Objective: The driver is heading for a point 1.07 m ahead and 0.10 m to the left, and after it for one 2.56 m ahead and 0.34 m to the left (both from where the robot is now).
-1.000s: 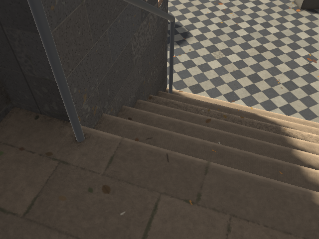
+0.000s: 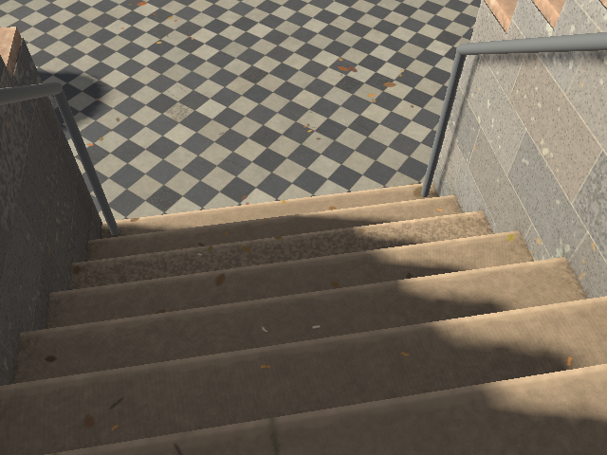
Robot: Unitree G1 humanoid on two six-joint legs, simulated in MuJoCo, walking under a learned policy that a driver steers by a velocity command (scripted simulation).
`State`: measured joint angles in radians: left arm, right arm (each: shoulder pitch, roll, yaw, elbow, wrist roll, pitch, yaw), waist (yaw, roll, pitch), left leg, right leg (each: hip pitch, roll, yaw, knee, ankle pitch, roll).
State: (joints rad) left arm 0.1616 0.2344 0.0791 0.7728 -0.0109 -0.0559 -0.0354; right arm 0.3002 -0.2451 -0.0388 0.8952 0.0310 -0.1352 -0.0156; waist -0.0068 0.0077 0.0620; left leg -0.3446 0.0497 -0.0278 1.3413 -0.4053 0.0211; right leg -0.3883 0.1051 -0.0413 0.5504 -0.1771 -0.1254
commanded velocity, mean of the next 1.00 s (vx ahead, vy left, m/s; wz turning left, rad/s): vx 0.50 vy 0.00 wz -0.19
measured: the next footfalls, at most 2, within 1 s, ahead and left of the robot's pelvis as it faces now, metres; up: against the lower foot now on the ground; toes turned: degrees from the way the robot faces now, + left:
left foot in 0.34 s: +0.37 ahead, +0.12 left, +0.00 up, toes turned -13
right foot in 0.86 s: +0.48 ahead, -0.17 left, +0.00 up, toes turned -11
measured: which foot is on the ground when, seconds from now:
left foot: up 0.00-0.32, down 0.34-0.88, up 0.90-1.00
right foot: down 0.00-0.36, up 0.38-0.84, down 0.86-1.00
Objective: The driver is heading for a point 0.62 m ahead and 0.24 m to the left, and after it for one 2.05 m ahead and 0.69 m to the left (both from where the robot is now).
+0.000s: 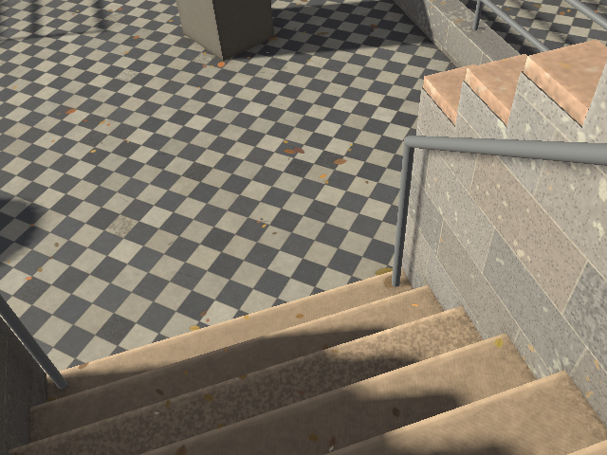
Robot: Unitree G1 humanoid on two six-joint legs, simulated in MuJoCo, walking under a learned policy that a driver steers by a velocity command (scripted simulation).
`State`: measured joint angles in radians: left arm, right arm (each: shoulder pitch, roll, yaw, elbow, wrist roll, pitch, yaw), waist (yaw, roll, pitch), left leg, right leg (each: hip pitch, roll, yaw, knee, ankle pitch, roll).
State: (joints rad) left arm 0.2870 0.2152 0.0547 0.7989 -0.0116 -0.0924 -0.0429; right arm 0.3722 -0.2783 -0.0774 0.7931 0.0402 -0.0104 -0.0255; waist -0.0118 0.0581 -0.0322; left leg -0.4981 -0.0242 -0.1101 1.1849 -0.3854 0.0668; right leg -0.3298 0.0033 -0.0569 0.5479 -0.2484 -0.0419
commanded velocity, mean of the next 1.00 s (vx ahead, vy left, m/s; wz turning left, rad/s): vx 0.50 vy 0.00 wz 0.53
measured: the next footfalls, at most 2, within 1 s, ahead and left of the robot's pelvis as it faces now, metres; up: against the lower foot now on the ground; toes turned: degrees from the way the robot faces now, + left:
left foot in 0.44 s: +0.25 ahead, +0.15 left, -0.19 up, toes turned +16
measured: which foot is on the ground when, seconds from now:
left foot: up 0.00-0.42, down 0.44-1.00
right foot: down 0.00-0.46, up 0.48-1.00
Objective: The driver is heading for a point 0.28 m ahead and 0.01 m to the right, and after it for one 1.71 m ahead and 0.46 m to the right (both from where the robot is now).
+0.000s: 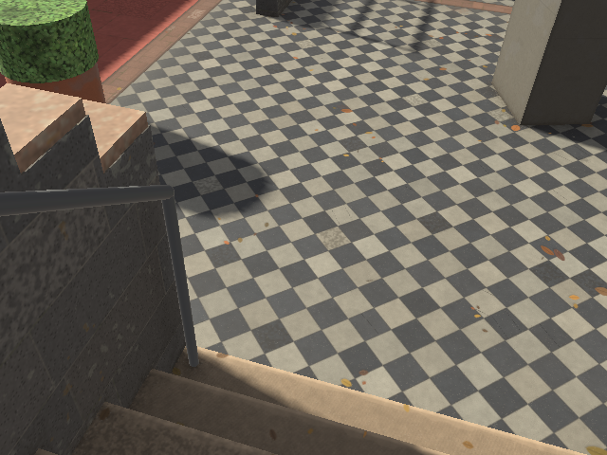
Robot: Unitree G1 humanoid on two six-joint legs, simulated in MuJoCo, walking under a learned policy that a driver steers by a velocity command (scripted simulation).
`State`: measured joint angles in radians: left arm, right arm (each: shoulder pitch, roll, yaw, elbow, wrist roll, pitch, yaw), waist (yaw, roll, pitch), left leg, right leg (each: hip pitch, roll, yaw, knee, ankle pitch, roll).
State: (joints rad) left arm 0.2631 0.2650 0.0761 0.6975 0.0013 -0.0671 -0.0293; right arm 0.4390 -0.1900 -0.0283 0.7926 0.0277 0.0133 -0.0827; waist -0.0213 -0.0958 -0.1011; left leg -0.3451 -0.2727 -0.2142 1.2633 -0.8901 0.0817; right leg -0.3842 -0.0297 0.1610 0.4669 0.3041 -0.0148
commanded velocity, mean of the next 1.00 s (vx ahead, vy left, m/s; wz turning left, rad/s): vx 0.50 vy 0.00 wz -0.07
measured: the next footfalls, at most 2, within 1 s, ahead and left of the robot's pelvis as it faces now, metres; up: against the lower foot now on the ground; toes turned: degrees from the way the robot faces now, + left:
right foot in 0.02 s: +0.11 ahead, -0.14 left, -0.19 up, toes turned +6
left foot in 0.66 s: +0.47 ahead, +0.18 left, -0.37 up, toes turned -1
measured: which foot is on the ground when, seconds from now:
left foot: down 0.00-0.04, up 0.06-0.64, down 0.66-1.00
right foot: up 0.00-0.00, down 0.02-0.66, up 0.68-1.00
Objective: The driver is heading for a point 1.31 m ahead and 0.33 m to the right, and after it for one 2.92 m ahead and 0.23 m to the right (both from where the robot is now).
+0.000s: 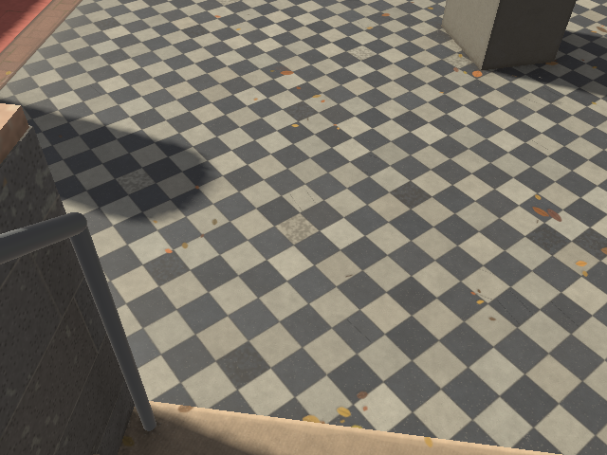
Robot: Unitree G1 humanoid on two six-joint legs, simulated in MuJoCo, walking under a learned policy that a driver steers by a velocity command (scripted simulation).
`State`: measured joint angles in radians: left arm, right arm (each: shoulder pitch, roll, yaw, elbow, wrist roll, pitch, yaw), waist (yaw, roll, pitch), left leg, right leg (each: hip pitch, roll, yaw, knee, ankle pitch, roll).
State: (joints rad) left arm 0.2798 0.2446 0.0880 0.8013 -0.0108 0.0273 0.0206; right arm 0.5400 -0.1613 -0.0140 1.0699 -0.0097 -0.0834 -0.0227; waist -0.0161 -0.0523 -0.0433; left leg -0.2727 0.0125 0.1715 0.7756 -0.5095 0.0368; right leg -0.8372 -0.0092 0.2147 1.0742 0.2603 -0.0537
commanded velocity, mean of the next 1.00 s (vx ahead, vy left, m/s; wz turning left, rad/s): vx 0.50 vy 0.00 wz -0.50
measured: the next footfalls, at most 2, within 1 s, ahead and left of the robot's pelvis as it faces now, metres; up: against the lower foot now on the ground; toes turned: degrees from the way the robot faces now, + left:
right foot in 0.26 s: +0.23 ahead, -0.14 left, -0.19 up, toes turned -8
left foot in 0.76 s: +0.52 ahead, -0.01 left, -0.37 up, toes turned -34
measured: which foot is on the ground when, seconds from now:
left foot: down 0.00-0.26, up 0.28-0.74, down 0.76-1.00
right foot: up 0.00-0.24, down 0.26-0.76, up 0.78-1.00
